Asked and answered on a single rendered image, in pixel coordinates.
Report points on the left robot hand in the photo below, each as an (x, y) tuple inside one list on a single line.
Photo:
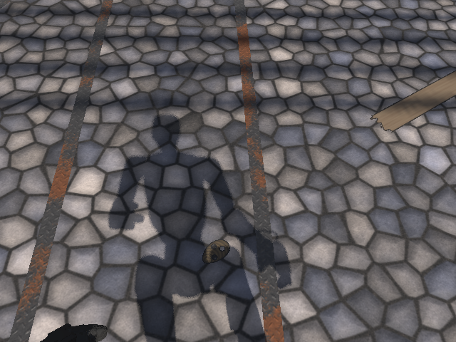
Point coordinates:
[(81, 333)]

